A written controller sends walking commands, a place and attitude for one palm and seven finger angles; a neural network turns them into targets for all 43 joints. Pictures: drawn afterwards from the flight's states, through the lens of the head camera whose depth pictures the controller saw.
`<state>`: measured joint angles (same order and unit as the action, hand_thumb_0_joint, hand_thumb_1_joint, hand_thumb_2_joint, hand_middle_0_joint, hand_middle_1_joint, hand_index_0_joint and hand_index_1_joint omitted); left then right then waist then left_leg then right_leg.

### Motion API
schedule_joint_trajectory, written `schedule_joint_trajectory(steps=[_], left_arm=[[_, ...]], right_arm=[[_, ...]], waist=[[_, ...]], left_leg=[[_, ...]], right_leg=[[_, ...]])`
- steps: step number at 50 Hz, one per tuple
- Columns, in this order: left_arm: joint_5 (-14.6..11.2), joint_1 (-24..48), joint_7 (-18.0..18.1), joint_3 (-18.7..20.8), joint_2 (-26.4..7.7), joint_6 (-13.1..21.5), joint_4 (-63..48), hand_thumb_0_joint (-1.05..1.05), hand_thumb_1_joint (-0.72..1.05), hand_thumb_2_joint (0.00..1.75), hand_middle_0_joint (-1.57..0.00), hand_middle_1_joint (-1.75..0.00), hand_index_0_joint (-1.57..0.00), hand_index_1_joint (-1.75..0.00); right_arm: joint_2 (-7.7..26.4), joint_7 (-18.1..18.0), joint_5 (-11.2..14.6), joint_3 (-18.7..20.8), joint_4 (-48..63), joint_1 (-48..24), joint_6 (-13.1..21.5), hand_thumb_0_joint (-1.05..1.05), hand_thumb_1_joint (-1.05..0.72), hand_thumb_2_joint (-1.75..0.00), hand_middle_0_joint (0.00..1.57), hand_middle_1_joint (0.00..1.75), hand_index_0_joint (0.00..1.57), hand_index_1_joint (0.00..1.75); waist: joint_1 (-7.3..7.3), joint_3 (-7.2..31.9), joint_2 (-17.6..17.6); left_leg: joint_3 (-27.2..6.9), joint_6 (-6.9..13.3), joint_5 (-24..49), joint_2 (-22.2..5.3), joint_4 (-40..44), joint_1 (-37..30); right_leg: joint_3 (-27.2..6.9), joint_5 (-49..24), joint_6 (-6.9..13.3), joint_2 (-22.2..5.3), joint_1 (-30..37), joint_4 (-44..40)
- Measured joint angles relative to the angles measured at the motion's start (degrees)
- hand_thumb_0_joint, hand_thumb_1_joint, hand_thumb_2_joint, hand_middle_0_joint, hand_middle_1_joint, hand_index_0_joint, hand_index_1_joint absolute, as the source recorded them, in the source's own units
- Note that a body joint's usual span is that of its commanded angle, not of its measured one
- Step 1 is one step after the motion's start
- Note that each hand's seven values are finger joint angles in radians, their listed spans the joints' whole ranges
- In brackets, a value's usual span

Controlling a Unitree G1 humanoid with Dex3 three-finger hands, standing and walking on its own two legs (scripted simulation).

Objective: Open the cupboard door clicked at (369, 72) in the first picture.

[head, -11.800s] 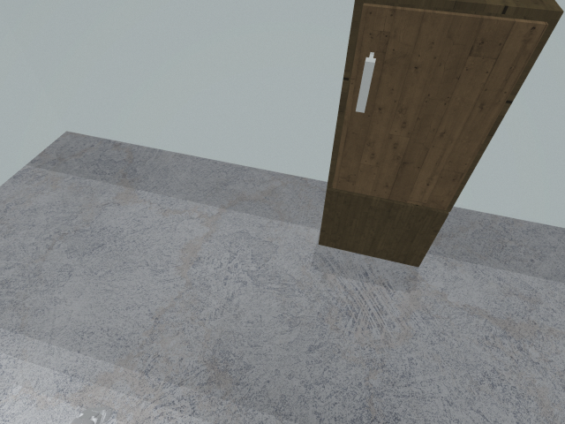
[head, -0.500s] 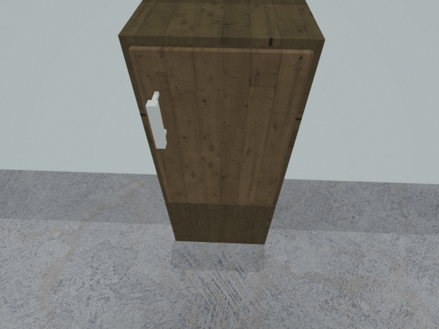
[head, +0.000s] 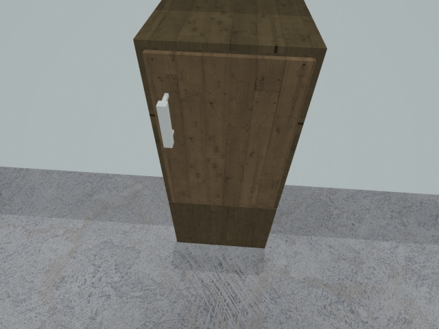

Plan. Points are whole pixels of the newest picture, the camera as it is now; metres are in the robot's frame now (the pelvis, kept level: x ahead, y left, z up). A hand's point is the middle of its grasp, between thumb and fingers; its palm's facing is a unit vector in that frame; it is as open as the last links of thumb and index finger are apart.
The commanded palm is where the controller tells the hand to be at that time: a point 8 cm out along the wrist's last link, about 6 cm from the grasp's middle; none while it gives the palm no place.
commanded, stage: look again from close up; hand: left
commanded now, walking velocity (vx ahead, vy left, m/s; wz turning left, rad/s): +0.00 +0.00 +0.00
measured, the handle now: (167, 120) +0.61 +0.17 +0.04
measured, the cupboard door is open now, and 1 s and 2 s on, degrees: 0 0 0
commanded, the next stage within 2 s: shuffle to correct the standing spot in 0.54 s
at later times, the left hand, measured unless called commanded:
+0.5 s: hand out of the picture +0.01 +0.16 -0.17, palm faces +0.02 -0.98 -0.18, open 7.3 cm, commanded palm none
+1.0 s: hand out of the picture +0.04 +0.17 -0.18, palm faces +0.02 -0.98 -0.19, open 7.4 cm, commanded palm none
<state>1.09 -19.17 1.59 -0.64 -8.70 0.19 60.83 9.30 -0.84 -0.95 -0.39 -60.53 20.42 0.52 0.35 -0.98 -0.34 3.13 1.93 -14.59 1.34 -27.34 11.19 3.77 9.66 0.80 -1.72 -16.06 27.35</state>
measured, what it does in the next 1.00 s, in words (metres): stands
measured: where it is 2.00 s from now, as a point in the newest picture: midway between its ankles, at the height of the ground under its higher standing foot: outside the picture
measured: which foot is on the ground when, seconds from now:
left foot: down 0.00-1.00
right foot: down 0.00-1.00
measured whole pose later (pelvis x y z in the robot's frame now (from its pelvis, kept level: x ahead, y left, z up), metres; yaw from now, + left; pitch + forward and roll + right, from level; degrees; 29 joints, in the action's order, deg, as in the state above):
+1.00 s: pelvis +0.04 +0.00 -0.01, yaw +0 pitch -2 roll +0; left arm 1.4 -20.2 2.2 -0.4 -8.7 0.4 59.5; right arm 8.8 -1.9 -0.7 0.2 -58.6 20.2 1.1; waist 0.8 0.7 0.2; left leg 2.6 2.0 -21.1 0.6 -32.7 9.9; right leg 4.1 16.1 0.6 -1.2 -14.7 32.6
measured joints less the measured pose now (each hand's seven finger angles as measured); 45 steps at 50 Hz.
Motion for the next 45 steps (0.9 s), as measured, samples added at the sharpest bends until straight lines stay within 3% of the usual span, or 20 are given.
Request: schedule_joint_trajectory(steps=[18,40,45], left_arm=[[-0.1,1.2,0.6,-0.1,1.1,0.7,2.1,0.01,0.92,0.9,-0.2,-0.3,-0.2,-0.3],[0.2,0.0,0.2,0.6,1.0,0.5,1.4,0.0,0.91,0.9,-0.2,-0.3,-0.2,-0.3],[0.4,-1.3,0.5,-0.3,0.5,0.6,-0.2,0.0,0.91,0.9,-0.2,-0.3,-0.2,-0.3]], right_arm=[[-2.7,-0.5,0.4,-0.4,-2.8,-1.8,1.0,0.01,-0.91,-0.9,0.2,0.3,0.2,0.3],[-1.9,-0.4,-0.1,0.0,-3.4,-1.5,0.5,0.01,-0.91,-0.9,0.2,0.3,0.2,0.3],[-1.4,-0.5,-0.2,0.1,0.3,-0.1,0.3,0.01,-0.91,-0.9,0.2,0.3,0.2,0.3]], waist=[[-0.26,-0.6,-0.1],[-0.77,0.3,-0.3],[0.41,0.5,-0.2]], left_leg=[[-0.1,-0.3,-0.2,-0.3,1.5,-1.9],[-0.1,-0.4,-2.6,-0.9,-0.3,-2.4],[-0.6,-0.3,-4.9,-0.7,-3.9,-0.6]], right_leg=[[0.0,0.3,0.1,0.4,1.7,-1.2],[0.1,2.6,0.3,0.9,2.2,0.4],[0.5,4.9,0.1,0.6,0.6,3.8]])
